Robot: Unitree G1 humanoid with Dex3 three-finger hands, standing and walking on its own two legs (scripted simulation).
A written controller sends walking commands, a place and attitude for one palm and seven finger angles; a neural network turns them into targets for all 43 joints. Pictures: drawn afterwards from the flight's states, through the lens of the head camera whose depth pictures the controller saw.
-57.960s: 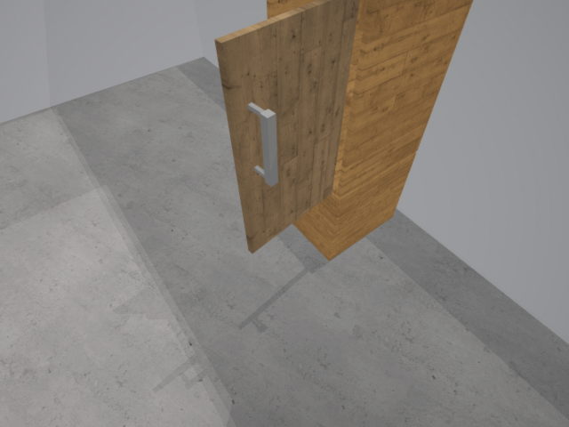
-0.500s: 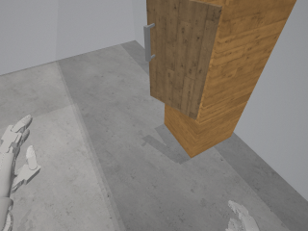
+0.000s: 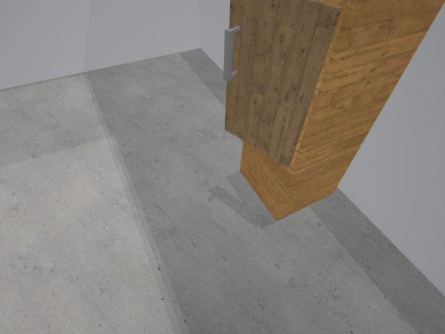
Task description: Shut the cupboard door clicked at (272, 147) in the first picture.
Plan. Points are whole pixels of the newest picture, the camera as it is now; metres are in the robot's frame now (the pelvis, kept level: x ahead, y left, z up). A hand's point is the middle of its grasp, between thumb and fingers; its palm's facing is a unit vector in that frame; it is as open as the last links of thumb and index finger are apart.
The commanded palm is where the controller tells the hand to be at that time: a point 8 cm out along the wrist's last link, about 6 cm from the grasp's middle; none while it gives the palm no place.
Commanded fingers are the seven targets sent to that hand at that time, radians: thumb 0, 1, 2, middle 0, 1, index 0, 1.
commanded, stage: let the arm hang, fingers relaxed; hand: left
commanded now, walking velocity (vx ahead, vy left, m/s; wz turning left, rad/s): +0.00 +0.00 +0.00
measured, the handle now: (232, 54) +0.96 +0.03 +0.03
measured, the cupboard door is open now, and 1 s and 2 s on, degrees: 21 21 21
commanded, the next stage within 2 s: look to check the result in 0.54 s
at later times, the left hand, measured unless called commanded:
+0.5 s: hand out of the picture -0.03 +0.17 -0.18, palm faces +0.01 -0.99 -0.14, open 7.4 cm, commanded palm none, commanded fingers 0.00 0.90 0.90 -0.20 -0.30 -0.20 -0.30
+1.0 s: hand out of the picture -0.03 +0.18 -0.17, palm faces +0.00 -0.98 -0.20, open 7.4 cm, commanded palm none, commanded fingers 0.00 0.90 0.90 -0.20 -0.30 -0.20 -0.30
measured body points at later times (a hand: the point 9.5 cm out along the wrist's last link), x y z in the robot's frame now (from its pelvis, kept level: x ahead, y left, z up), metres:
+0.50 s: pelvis -0.01 +0.02 +0.00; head -0.02 +0.02 +0.45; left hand -0.03 +0.22 -0.17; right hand -0.05 -0.19 -0.16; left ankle +0.04 +0.11 -0.74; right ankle -0.01 -0.12 -0.74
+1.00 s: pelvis -0.01 +0.01 +0.00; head +0.00 +0.00 +0.45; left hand -0.03 +0.24 -0.16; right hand -0.02 -0.22 -0.16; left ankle +0.04 +0.11 -0.74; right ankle -0.01 -0.12 -0.74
